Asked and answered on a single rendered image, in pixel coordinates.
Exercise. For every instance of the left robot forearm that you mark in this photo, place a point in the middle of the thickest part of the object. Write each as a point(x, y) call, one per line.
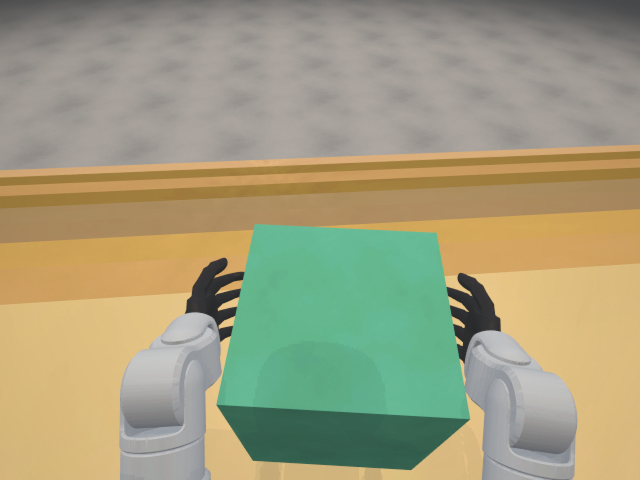
point(162, 402)

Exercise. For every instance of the right robot forearm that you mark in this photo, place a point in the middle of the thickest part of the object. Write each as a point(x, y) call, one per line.
point(530, 418)

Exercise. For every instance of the left robot hand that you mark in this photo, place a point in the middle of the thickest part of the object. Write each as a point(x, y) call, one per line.
point(204, 300)

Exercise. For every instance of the right robot hand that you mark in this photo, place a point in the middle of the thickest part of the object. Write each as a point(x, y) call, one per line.
point(481, 315)

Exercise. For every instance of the carton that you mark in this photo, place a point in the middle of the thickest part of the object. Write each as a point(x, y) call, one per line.
point(343, 350)

